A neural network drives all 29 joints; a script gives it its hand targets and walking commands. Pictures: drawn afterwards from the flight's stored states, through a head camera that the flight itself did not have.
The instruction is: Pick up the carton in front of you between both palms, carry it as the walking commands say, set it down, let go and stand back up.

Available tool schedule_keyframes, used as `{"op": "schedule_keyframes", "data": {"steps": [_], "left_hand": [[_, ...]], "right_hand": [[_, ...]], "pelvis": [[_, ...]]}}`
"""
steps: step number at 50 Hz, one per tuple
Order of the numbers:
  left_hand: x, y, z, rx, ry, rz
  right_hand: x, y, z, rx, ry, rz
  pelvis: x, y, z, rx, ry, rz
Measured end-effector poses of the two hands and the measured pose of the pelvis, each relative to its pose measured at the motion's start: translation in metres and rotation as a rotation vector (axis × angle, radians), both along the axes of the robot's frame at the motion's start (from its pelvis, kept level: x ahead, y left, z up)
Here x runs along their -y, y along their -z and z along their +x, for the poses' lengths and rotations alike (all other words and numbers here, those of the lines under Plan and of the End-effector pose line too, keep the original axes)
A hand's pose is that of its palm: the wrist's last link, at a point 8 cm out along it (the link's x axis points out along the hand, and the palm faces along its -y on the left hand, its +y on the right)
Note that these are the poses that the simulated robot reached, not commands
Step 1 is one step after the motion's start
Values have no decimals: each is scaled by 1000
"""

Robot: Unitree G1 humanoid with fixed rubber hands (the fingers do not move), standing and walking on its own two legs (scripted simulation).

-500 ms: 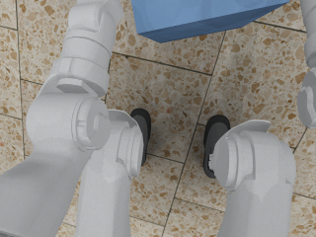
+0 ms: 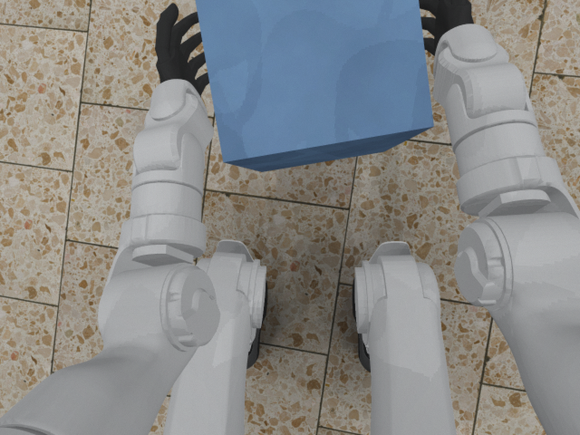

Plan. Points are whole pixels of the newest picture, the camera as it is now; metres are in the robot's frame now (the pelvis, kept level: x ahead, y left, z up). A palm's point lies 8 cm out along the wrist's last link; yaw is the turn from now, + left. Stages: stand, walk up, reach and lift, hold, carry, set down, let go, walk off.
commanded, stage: reach and lift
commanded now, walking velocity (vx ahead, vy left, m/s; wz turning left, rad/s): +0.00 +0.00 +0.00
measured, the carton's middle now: (312, 80) +0.54 -0.02 -0.17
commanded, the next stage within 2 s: none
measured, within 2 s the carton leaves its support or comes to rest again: neither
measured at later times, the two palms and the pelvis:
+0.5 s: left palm (89, 56) +0.49 +0.13 +0.06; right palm (517, 0) +0.50 -0.17 +0.05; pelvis +0.00 +0.01 +0.11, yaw -2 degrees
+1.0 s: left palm out of the picture +0.44 +0.14 +0.22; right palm out of the picture +0.44 -0.16 +0.21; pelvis +0.04 +0.01 +0.24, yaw -3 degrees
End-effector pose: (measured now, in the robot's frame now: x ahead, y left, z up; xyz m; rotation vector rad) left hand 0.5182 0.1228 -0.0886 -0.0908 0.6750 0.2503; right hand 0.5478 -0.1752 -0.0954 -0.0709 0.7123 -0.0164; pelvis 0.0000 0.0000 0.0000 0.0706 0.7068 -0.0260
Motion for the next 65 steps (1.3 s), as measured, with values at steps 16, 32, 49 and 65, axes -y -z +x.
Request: {"op": "schedule_keyframes", "data": {"steps": [16,32,49,65], "left_hand": [[-15,-98,-28,-6,9,18],[-8,-198,-44,-3,57,20],[-15,-304,-74,4,94,12],[-19,-399,-100,4,133,17]], "right_hand": [[-14,-98,-30,-6,13,3],[-7,-193,-65,-6,82,34],[-14,-301,-106,0,130,34],[-18,-397,-143,1,167,36]], "pelvis": [[-4,-72,-11,-43,4,-14],[-5,-147,17,17,18,-29],[-6,-238,41,189,14,-55],[-11,-320,73,425,23,-77]]}}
